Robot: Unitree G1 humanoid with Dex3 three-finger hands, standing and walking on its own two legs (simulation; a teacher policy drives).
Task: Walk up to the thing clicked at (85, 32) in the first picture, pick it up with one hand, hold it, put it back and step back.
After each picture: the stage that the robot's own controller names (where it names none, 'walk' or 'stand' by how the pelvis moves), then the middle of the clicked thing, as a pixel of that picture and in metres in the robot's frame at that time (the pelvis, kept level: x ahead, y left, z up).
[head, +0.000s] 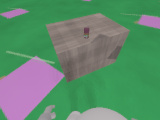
stand; (86, 33) +0.94 +0.12 -0.02
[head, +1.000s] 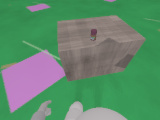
walk; (93, 34) +0.88 +0.05 +0.00
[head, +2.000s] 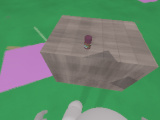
walk; (87, 42) +0.64 +0.12 +0.01
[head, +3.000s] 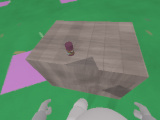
stand; (69, 49) +0.55 +0.25 +0.02
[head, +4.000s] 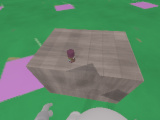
stand; (71, 56) +0.54 +0.22 -0.02
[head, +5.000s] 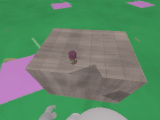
stand; (72, 57) +0.51 +0.20 -0.03
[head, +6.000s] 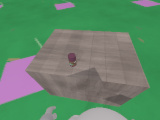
stand; (72, 60) +0.49 +0.20 -0.03
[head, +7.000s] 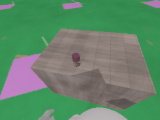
stand; (76, 60) +0.49 +0.18 -0.03
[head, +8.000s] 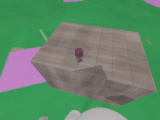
stand; (79, 55) +0.52 +0.14 -0.02
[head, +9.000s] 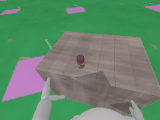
rise first; (80, 61) +0.49 +0.15 -0.02
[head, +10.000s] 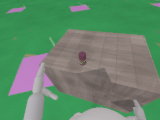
go down; (82, 58) +0.52 +0.14 -0.02
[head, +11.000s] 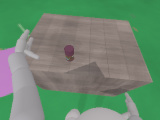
go down; (69, 53) +0.49 +0.14 +0.01
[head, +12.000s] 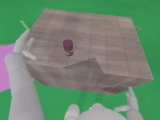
close in; (68, 48) +0.52 +0.14 +0.03
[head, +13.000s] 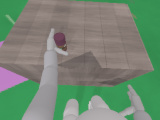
close; (60, 43) +0.52 +0.16 +0.06
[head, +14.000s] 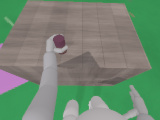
lift; (60, 45) +0.51 +0.16 +0.06
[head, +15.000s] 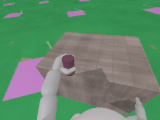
lift; (69, 65) +0.31 +0.16 +0.16
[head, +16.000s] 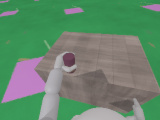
hold; (69, 63) +0.33 +0.16 +0.15
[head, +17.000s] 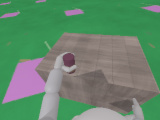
hold; (69, 63) +0.33 +0.16 +0.15
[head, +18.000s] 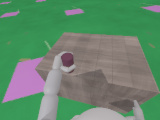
hold; (68, 63) +0.32 +0.17 +0.16
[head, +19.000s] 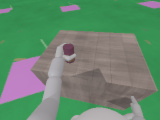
crouch; (69, 53) +0.41 +0.16 +0.15
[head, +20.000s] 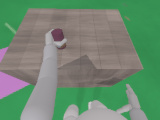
lower; (59, 39) +0.54 +0.15 +0.09
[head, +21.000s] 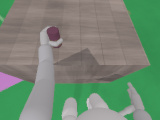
lower; (54, 38) +0.54 +0.17 +0.07
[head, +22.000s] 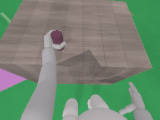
lower; (58, 41) +0.53 +0.16 +0.06
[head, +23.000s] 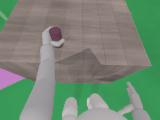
lower; (56, 38) +0.54 +0.16 +0.07
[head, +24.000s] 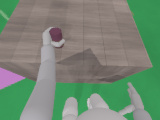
rest; (57, 38) +0.54 +0.17 +0.07
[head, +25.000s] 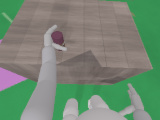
withdraw; (58, 41) +0.53 +0.16 +0.06
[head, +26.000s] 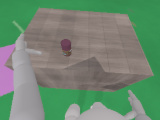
sink last; (66, 48) +0.51 +0.15 +0.03
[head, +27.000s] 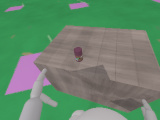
sink last; (78, 54) +0.52 +0.16 +0.03
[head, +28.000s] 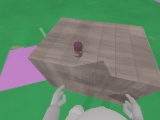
stand; (78, 49) +0.53 +0.15 +0.04
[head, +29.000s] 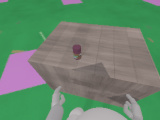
stand; (77, 52) +0.52 +0.15 +0.04
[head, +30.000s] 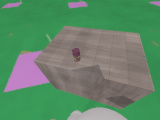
stand; (76, 55) +0.55 +0.18 -0.02
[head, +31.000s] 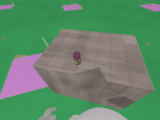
stand; (77, 58) +0.53 +0.16 -0.03
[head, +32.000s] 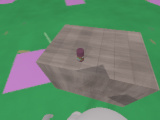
stand; (80, 55) +0.54 +0.14 -0.03
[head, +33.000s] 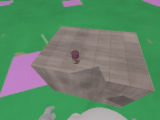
stand; (75, 57) +0.52 +0.18 -0.03
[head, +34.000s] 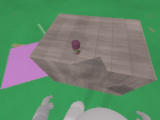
walk; (76, 47) +0.55 +0.18 -0.02
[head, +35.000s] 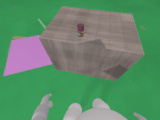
walk; (80, 30) +0.79 +0.16 -0.01
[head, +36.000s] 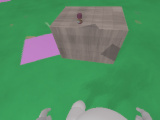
stand; (79, 18) +1.16 +0.28 +0.00
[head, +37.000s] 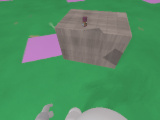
stand; (84, 21) +1.17 +0.18 -0.01
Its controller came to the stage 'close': yes
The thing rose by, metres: 0.19
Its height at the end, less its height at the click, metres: +0.00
